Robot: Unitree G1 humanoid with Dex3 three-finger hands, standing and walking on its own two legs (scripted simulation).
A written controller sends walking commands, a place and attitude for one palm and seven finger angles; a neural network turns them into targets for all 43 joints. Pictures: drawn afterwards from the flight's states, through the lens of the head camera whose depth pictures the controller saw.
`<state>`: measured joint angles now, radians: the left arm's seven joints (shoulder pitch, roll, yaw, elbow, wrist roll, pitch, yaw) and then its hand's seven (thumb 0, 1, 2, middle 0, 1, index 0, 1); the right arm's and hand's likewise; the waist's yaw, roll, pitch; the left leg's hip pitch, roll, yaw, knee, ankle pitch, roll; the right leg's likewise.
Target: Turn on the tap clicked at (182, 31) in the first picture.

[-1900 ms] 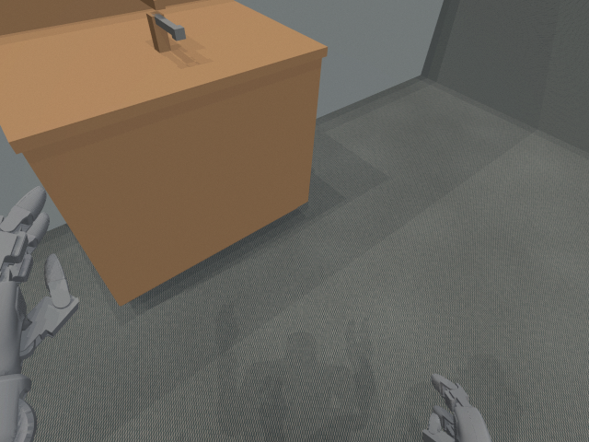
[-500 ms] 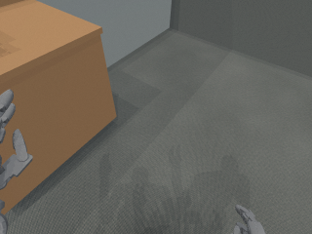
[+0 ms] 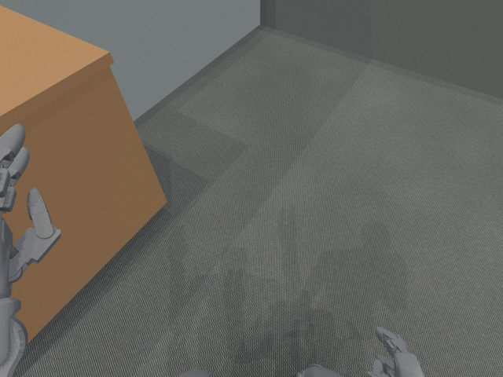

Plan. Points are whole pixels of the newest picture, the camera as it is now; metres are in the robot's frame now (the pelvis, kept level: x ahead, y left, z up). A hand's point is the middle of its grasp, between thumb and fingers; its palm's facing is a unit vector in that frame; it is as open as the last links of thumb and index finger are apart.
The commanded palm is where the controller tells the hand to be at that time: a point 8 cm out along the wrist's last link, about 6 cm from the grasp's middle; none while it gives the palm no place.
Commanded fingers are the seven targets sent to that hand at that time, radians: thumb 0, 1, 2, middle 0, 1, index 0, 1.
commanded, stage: walk to a spot facing it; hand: left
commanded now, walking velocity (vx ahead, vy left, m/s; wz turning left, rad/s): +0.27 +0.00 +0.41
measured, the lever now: out of the picture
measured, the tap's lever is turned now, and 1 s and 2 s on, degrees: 0 0 0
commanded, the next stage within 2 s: turn to face it in 0.14 s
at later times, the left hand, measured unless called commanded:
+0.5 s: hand (34, 153) +0.34 +0.29 +0.20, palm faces +0.50 -0.79 -0.35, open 7.5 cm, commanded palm +0.25 +0.33 +0.20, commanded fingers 0.00 0.90 0.90 -0.20 -0.30 -0.20 -0.30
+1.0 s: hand (26, 228) +0.24 +0.25 +0.19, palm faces +0.68 -0.62 -0.40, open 7.5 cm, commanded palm +0.16 +0.28 +0.20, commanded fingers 0.00 0.90 0.90 -0.20 -0.30 -0.20 -0.30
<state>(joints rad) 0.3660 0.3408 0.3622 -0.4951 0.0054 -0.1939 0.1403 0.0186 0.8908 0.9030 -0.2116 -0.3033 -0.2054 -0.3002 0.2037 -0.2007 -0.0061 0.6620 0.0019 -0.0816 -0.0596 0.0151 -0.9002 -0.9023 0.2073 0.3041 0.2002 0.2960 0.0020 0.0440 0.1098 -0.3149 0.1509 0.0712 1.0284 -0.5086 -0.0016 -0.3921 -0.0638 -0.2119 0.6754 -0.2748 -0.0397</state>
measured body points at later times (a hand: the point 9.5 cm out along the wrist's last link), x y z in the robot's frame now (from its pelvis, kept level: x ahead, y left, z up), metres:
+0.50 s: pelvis +0.13 +0.03 +0.01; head +0.17 +0.07 +0.45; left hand +0.30 +0.33 +0.21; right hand +0.34 -0.16 -0.07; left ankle +0.20 +0.13 -0.72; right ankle +0.12 -0.12 -0.64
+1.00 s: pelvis +0.13 -0.04 +0.03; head +0.15 -0.04 +0.47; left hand +0.20 +0.28 +0.21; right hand +0.39 -0.21 -0.06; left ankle +0.08 +0.08 -0.65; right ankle +0.18 -0.13 -0.72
